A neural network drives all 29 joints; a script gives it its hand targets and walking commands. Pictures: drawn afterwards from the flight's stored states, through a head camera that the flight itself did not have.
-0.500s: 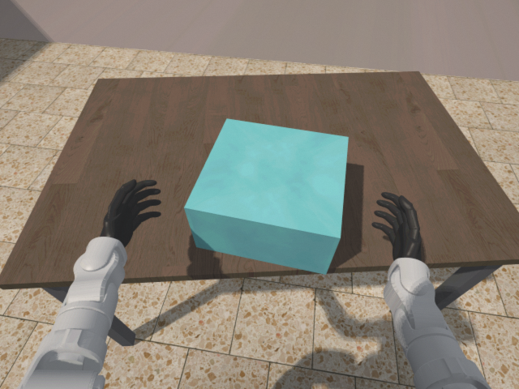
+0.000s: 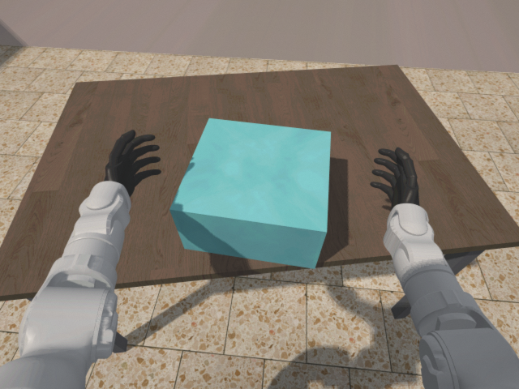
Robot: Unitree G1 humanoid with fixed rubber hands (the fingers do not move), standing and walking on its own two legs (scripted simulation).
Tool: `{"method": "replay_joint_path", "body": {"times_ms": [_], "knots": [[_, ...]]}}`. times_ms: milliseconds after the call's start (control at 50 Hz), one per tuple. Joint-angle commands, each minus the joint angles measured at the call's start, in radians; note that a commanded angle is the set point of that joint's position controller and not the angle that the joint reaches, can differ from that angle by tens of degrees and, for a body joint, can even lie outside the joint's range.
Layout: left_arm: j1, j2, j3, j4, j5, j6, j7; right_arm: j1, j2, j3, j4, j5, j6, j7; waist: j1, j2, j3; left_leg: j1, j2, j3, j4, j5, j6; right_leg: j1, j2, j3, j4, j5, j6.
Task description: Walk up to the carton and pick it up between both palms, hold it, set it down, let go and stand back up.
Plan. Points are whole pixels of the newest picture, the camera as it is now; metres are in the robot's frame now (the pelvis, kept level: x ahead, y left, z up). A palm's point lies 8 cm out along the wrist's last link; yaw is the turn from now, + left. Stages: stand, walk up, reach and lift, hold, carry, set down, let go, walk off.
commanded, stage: reach and lift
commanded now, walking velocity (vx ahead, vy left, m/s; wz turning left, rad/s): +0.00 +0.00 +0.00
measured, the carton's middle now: (258, 189) +0.51 +0.02 -0.06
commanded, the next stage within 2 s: none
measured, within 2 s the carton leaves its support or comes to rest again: neither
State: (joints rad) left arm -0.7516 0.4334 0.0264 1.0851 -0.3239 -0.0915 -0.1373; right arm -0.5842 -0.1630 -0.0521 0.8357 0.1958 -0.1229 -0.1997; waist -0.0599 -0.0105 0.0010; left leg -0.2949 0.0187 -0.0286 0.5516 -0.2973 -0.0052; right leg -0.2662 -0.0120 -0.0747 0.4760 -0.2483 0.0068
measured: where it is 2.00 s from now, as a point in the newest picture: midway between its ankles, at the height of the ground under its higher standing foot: outside the picture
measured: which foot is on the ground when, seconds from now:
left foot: down 0.00-1.00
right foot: down 0.00-1.00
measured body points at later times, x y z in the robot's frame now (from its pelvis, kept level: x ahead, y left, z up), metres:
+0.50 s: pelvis +0.00 +0.00 +0.00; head +0.04 +0.02 +0.45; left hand +0.47 +0.23 +0.12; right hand +0.43 -0.21 +0.12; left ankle -0.01 +0.12 -0.74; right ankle +0.00 -0.12 -0.74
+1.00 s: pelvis +0.00 +0.00 -0.01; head +0.08 +0.03 +0.43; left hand +0.49 +0.23 +0.08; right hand +0.44 -0.22 +0.08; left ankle -0.01 +0.12 -0.74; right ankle +0.00 -0.12 -0.74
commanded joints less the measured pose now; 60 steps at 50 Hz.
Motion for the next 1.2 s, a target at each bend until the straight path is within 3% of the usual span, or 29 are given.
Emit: {"method": "replay_joint_path", "body": {"times_ms": [0,20,100,180,240,260,280,300,340,440,480,520,560,600,680,740,760,800,880,900,920,940,980,1040,1080,1100,1120,1140,1180], "knots": [[-0.49,0.262,-0.067,0.032,0.009,-0.047,0.01,-0.386,-0.172,0.007,0.041,0.053,0.005,0.019,-0.052,0.071,-0.468,0.04,-0.03,0.038,-0.052,0.362,-0.028,0.096,0.009,0.05,0.007,0.378,0.013],[-0.496,0.244,-0.089,0.001,0.005,-0.054,0.015,-0.385,-0.197,-0.009,0.058,0.06,-0.005,0.017,-0.085,0.076,-0.505,0.08,-0.029,0.031,-0.039,0.427,-0.039,0.096,0.02,0.038,0.01,0.431,0.009],[-0.549,0.243,-0.095,0.118,0.011,-0.039,0.011,-0.458,-0.21,0.005,0.149,0.072,-0.005,0.013,-0.07,0.083,-0.477,0.083,-0.027,0.027,-0.033,0.423,-0.042,0.07,0.019,0.042,-0.001,0.421,0.01],[-0.609,0.259,-0.12,0.126,-0.01,-0.057,0.02,-0.515,-0.228,-0.022,0.125,0.064,-0.013,0.016,-0.104,0.073,-0.537,0.066,-0.03,0.03,-0.025,0.428,-0.043,0.046,0.025,0.037,0.007,0.445,0.011],[-0.615,0.257,-0.114,0.16,-0.009,-0.065,0.029,-0.554,-0.231,-0.003,0.143,0.077,-0.022,0.02,-0.075,0.068,-0.568,0.071,-0.029,0.032,-0.014,0.465,-0.041,0.042,0.026,0.031,0.01,0.464,0.013],[-0.676,0.255,-0.144,0.183,-0.034,-0.069,0.023,-0.605,-0.234,0.003,0.145,0.08,-0.01,0.024,-0.098,0.067,-0.549,0.054,-0.029,0.03,-0.018,0.422,-0.039,0.01,0.024,0.028,0.008,0.419,0.014],[-0.703,0.273,-0.132,0.197,-0.027,-0.066,0.029,-0.631,-0.237,-0.006,0.159,0.074,0.0,0.026,-0.08,0.071,-0.549,0.04,-0.027,0.029,-0.028,0.395,-0.034,0.014,0.021,0.029,0.004,0.396,0.013],[-0.707,0.26,-0.147,0.211,-0.044,-0.07,0.029,-0.616,-0.244,-0.017,0.172,0.066,0.001,0.025,-0.108,0.05,-0.568,0.042,-0.023,0.024,-0.022,0.392,-0.031,-0.008,0.021,0.024,0.005,0.407,0.013],[-0.722,0.257,-0.175,0.258,-0.049,-0.068,0.026,-0.616,-0.23,-0.002,0.21,0.074,0.015,0.031,-0.109,0.062,-0.541,0.038,-0.021,0.029,-0.023,0.378,-0.034,-0.02,0.019,0.032,0.0,0.376,0.009],[-0.776,0.26,-0.196,0.306,-0.048,-0.091,0.028,-0.667,-0.232,0.018,0.323,0.101,0.015,0.038,-0.108,0.091,-0.598,0.073,-0.02,0.026,-0.001,0.452,-0.044,-0.053,0.025,0.019,0.002,0.419,0.003],[-0.801,0.268,-0.2,0.341,-0.071,-0.092,0.029,-0.708,-0.24,0.03,0.317,0.116,0.013,0.037,-0.095,0.059,-0.602,0.036,-0.017,0.028,-0.008,0.417,-0.029,-0.058,0.018,0.027,0.008,0.407,0.006],[-0.798,0.251,-0.217,0.371,-0.071,-0.102,0.032,-0.724,-0.25,0.018,0.315,0.108,-0.007,0.033,-0.127,0.078,-0.611,0.036,-0.017,0.023,0.007,0.445,-0.039,-0.057,0.024,0.02,0.012,0.44,0.009],[-0.803,0.257,-0.218,0.398,-0.076,-0.113,0.037,-0.74,-0.255,0.031,0.344,0.114,-0.015,0.041,-0.103,0.089,-0.62,0.036,-0.014,0.022,0.012,0.446,-0.043,-0.09,0.025,0.013,0.011,0.41,0.004],[-0.826,0.255,-0.234,0.427,-0.099,-0.122,0.034,-0.75,-0.242,0.042,0.372,0.125,-0.01,0.046,-0.099,0.071,-0.623,0.009,-0.015,0.021,0.022,0.441,-0.035,-0.104,0.02,0.016,0.024,0.415,0.003],[-0.853,0.238,-0.253,0.465,-0.095,-0.134,0.041,-0.775,-0.253,0.032,0.415,0.123,-0.023,0.049,-0.112,0.115,-0.659,0.026,-0.01,0.021,0.027,0.452,-0.052,-0.142,0.025,0.008,0.013,0.388,-0.002],[-0.862,0.238,-0.262,0.46,-0.114,-0.177,0.043,-0.79,-0.251,0.023,0.403,0.117,-0.058,0.052,-0.123,0.105,-0.736,0.027,-0.008,0.018,0.066,0.512,-0.059,-0.169,0.027,0.004,0.036,0.44,-0.002],[-0.819,0.228,-0.262,0.518,-0.122,-0.185,0.038,-0.755,-0.218,0.065,0.428,0.127,-0.061,0.054,-0.1,0.082,-0.717,-0.017,-0.011,0.025,0.068,0.515,-0.051,-0.151,0.017,0.015,0.05,0.466,0.002],[-0.789,0.217,-0.255,0.525,-0.109,-0.198,0.034,-0.725,-0.223,0.063,0.477,0.132,-0.085,0.058,-0.106,0.102,-0.714,-0.01,-0.009,0.021,0.08,0.548,-0.061,-0.161,0.023,0.011,0.064,0.512,0.004],[-0.801,0.215,-0.258,0.534,-0.1,-0.232,0.035,-0.738,-0.234,0.072,0.503,0.147,-0.123,0.065,-0.105,0.125,-0.735,-0.006,-0.005,0.013,0.092,0.566,-0.067,-0.212,0.03,0.01,0.067,0.472,0.001],[-0.809,0.203,-0.273,0.537,-0.105,-0.241,0.033,-0.72,-0.239,0.066,0.554,0.148,-0.131,0.064,-0.125,0.129,-0.747,-0.007,-0.001,0.014,0.108,0.576,-0.081,-0.238,0.035,0.003,0.071,0.473,-0.003],[-0.794,0.191,-0.264,0.54,-0.111,-0.245,0.035,-0.75,-0.235,0.079,0.53,0.164,-0.139,0.071,-0.095,0.141,-0.765,-0.01,-0.001,0.021,0.117,0.579,-0.085,-0.266,0.034,0.001,0.074,0.437,0.0],[-0.805,0.199,-0.264,0.538,-0.11,-0.256,0.04,-0.741,-0.24,0.079,0.529,0.168,-0.149,0.071,-0.095,0.147,-0.779,-0.023,-0.01,0.03,0.117,0.546,-0.078,-0.271,0.028,0.006,0.076,0.426,0.001],[-0.793,0.186,-0.294,0.56,-0.123,-0.282,0.037,-0.729,-0.247,0.06,0.54,0.156,-0.174,0.071,-0.127,0.149,-0.804,-0.043,-0.006,0.022,0.139,0.556,-0.083,-0.311,0.031,0.001,0.091,0.43,0.004],[-0.792,0.194,-0.285,0.578,-0.155,-0.314,0.039,-0.765,-0.241,0.089,0.463,0.173,-0.198,0.085,-0.094,0.106,-0.858,-0.111,-0.011,0.032,0.159,0.51,-0.069,-0.346,0.024,0.007,0.129,0.403,0.007],[-0.803,0.2,-0.3,0.603,-0.166,-0.329,0.038,-0.755,-0.254,0.081,0.525,0.168,-0.204,0.087,-0.109,0.086,-0.836,-0.163,-0.013,0.02,0.162,0.477,-0.062,-0.344,0.025,0.008,0.156,0.393,0.012],[-0.786,0.189,-0.295,0.653,-0.15,-0.339,0.036,-0.754,-0.243,0.093,0.543,0.163,-0.209,0.093,-0.095,0.095,-0.825,-0.179,-0.013,0.021,0.166,0.446,-0.064,-0.369,0.025,0.01,0.16,0.353,0.008],[-0.813,0.18,-0.317,0.64,-0.162,-0.349,0.038,-0.761,-0.245,0.093,0.576,0.171,-0.211,0.097,-0.114,0.116,-0.828,-0.182,-0.012,0.022,0.17,0.428,-0.065,-0.395,0.027,0.007,0.161,0.322,0.005],[-0.813,0.184,-0.306,0.65,-0.16,-0.35,0.037,-0.767,-0.244,0.088,0.568,0.169,-0.215,0.1,-0.098,0.117,-0.836,-0.196,-0.01,0.028,0.176,0.408,-0.064,-0.426,0.023,0.003,0.164,0.281,0.006],[-0.846,0.188,-0.334,0.626,-0.179,-0.371,0.041,-0.781,-0.23,0.07,0.573,0.167,-0.216,0.105,-0.112,0.136,-0.853,-0.233,-0.009,0.022,0.196,0.361,-0.063,-0.475,0.017,0.003,0.181,0.224,0.001]]}}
